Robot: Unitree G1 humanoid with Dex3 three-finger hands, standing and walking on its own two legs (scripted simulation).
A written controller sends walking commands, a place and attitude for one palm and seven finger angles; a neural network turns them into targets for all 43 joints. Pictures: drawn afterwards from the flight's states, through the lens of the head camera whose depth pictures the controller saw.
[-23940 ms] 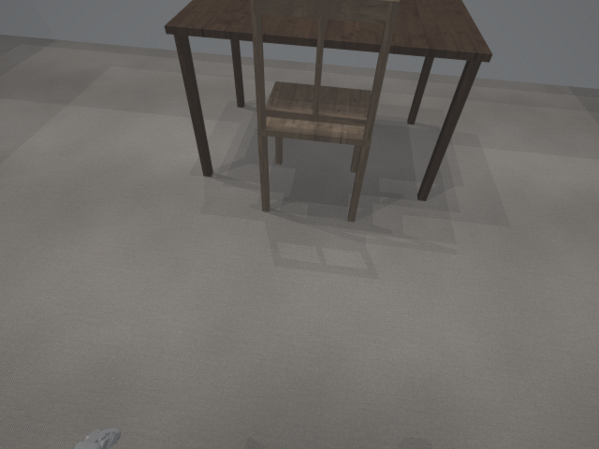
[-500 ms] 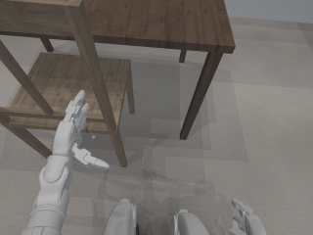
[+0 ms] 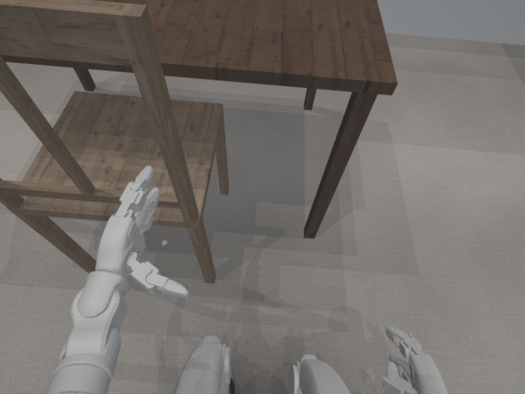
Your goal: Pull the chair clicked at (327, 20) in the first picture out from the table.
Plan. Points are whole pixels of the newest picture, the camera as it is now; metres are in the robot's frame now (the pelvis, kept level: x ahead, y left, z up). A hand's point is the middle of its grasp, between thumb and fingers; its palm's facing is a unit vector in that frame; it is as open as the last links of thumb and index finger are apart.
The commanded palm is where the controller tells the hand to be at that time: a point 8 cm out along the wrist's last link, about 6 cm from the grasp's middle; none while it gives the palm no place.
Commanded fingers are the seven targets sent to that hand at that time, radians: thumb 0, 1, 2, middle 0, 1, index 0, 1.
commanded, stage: push the fingers through the gap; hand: left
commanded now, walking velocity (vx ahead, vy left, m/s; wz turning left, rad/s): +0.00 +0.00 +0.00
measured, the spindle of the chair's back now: (48, 137) +0.50 +0.38 +0.05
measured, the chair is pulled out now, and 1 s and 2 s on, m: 0.00 0.00 0.00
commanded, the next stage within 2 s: hook a spindle and tug to test in 1.62 s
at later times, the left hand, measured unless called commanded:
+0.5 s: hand (168, 212) +0.38 +0.16 +0.02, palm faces -0.05 -1.00 -0.03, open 16.9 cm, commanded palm +0.37 +0.21 +0.03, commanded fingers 0.00 -0.50 0.30 -0.06 -0.08 -0.06 -0.08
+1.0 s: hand (183, 183) +0.44 +0.15 +0.02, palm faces -0.06 -1.00 -0.04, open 16.9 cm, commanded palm +0.42 +0.20 +0.02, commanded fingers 0.00 -0.50 0.30 -0.06 -0.08 -0.06 -0.08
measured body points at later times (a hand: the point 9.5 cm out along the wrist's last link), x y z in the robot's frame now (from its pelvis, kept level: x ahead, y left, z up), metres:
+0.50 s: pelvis +0.00 +0.00 +0.00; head +0.10 +0.02 +0.43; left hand +0.38 +0.22 +0.03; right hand +0.12 -0.25 -0.11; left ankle +0.06 +0.09 -0.62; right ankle +0.00 -0.10 -0.62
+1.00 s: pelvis +0.00 +0.00 -0.01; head +0.12 +0.01 +0.42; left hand +0.43 +0.20 +0.03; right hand +0.09 -0.26 -0.12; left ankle +0.06 +0.09 -0.62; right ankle +0.00 -0.10 -0.62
